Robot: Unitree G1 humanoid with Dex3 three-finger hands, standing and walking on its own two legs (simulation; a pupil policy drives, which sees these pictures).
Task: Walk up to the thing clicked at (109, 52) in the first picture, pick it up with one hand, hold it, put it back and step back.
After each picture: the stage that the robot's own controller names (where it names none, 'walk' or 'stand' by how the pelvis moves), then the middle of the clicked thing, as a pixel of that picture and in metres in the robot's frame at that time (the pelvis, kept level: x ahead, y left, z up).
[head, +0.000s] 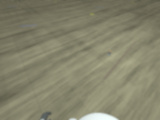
stand; (109, 53) +1.54 -0.44 -0.72
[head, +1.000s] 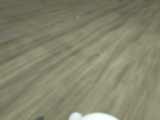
walk; (97, 54) +1.47 -0.05 -0.69
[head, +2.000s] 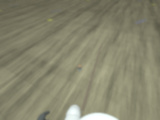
walk; (79, 67) +1.00 +0.23 -0.71
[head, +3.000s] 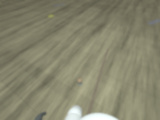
walk; (79, 82) +0.63 +0.18 -0.71
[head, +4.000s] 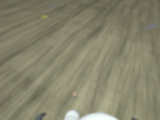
walk; (74, 95) +0.42 +0.17 -0.70
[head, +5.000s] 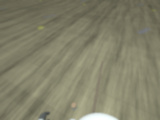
stand; (74, 106) +0.34 +0.19 -0.72
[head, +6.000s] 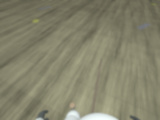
stand; (72, 106) +0.28 +0.19 -0.71
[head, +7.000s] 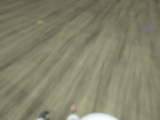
stand; (73, 108) +0.27 +0.17 -0.72
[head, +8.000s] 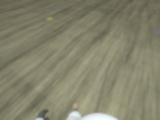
stand; (75, 106) +0.28 +0.15 -0.71
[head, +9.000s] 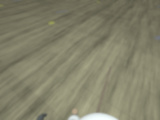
stand; (74, 112) +0.25 +0.15 -0.71
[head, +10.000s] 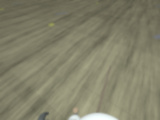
stand; (75, 111) +0.27 +0.16 -0.72
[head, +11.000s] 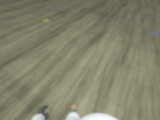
stand; (73, 108) +0.28 +0.15 -0.71
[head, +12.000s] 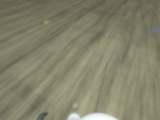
stand; (75, 106) +0.30 +0.16 -0.72
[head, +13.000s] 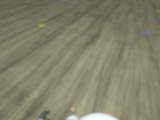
stand; (73, 109) +0.29 +0.18 -0.72
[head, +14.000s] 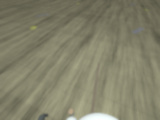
stand; (71, 112) +0.26 +0.19 -0.72
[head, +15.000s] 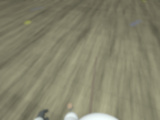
stand; (70, 106) +0.28 +0.21 -0.71
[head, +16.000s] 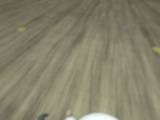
walk; (69, 113) +0.24 +0.21 -0.72
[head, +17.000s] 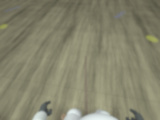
sink last; (64, 116) +0.12 +0.27 -0.71
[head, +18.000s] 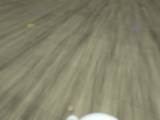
stand; (71, 109) +0.28 +0.19 -0.71
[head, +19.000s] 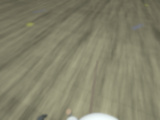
stand; (69, 112) +0.22 +0.22 -0.71
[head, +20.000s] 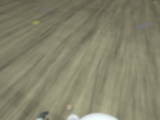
stand; (69, 108) +0.26 +0.24 -0.72
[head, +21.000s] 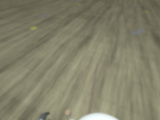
stand; (68, 113) +0.26 +0.23 -0.72
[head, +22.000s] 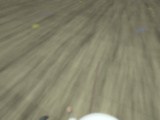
stand; (69, 110) +0.27 +0.23 -0.73
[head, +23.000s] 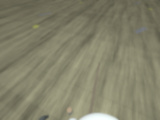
stand; (69, 111) +0.27 +0.23 -0.73
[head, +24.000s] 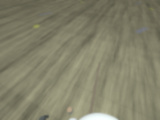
stand; (70, 110) +0.27 +0.22 -0.73
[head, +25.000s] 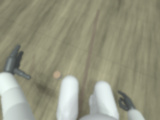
go down; (58, 75) +0.33 +0.26 -0.37
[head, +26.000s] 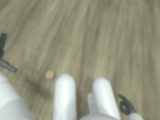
approach; (51, 75) +0.33 +0.29 -0.30
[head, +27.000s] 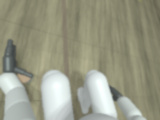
close in; (25, 77) +0.29 +0.31 -0.22
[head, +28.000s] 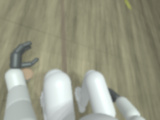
close; (26, 75) +0.30 +0.30 -0.24
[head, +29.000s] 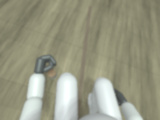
lift; (52, 74) +0.32 +0.29 -0.30
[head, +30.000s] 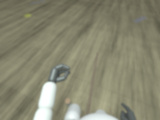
close; (68, 102) +0.31 +0.22 -0.63
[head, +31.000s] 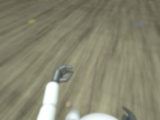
close; (68, 105) +0.30 +0.23 -0.67
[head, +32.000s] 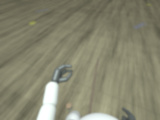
stand; (69, 106) +0.30 +0.23 -0.67
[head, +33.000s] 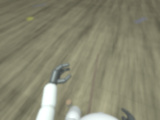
stand; (69, 103) +0.31 +0.23 -0.65
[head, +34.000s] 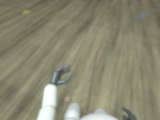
stand; (67, 99) +0.30 +0.23 -0.64
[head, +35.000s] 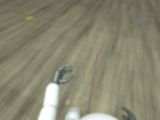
stand; (68, 103) +0.30 +0.23 -0.66
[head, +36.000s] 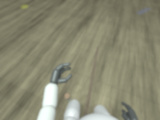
stand; (67, 96) +0.31 +0.23 -0.62
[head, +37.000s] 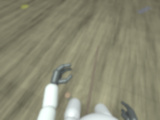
stand; (68, 96) +0.32 +0.23 -0.60
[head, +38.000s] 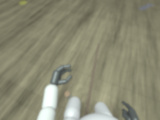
stand; (67, 94) +0.31 +0.23 -0.59
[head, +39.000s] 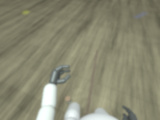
stand; (68, 99) +0.31 +0.23 -0.64
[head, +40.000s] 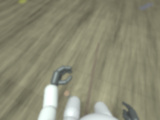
close; (67, 94) +0.31 +0.23 -0.59
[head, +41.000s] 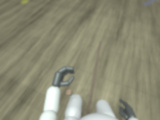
close; (69, 93) +0.32 +0.23 -0.57
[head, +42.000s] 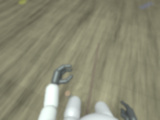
close; (68, 94) +0.31 +0.23 -0.59
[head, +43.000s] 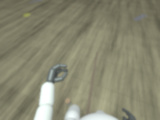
stand; (68, 101) +0.30 +0.23 -0.65
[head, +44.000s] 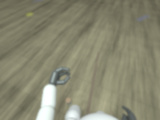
hold; (68, 101) +0.30 +0.23 -0.65
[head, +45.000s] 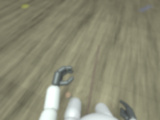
close; (68, 95) +0.32 +0.23 -0.59
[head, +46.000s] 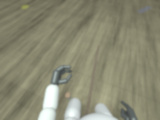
close; (68, 96) +0.32 +0.23 -0.60
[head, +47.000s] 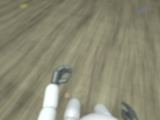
close; (67, 96) +0.31 +0.23 -0.61
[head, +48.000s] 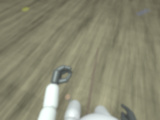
close; (68, 97) +0.31 +0.23 -0.62
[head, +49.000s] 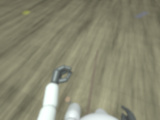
close; (68, 100) +0.30 +0.23 -0.64
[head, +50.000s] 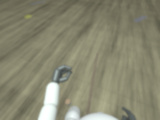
close; (68, 102) +0.30 +0.23 -0.66
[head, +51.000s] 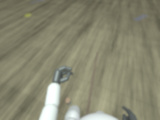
close; (68, 101) +0.31 +0.23 -0.66
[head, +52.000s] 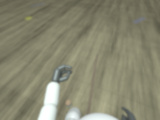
close; (68, 103) +0.30 +0.23 -0.66
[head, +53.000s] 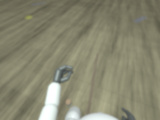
close; (68, 102) +0.30 +0.23 -0.66
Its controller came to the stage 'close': yes
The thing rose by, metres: 0.00
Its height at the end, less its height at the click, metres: +0.00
